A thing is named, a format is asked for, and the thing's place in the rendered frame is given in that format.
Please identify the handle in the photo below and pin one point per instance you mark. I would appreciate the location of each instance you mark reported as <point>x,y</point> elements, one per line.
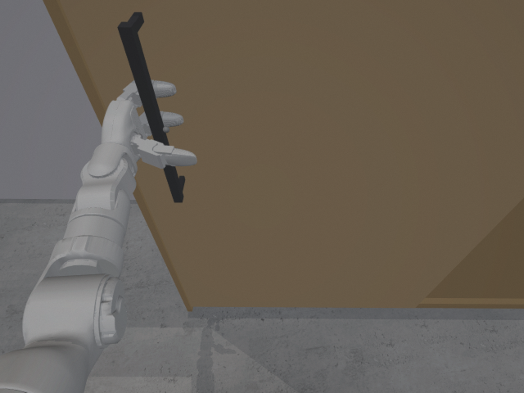
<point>133,49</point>

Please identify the robot left forearm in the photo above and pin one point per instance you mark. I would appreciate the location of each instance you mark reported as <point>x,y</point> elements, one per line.
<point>95,232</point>

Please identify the left robot upper arm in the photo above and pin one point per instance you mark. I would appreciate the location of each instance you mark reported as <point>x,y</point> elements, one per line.
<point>70,321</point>

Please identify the wardrobe door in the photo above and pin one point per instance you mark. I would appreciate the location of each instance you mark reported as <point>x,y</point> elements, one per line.
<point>350,153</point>
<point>494,268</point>

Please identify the robot left hand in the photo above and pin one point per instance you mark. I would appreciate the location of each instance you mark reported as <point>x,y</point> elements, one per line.
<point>121,125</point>

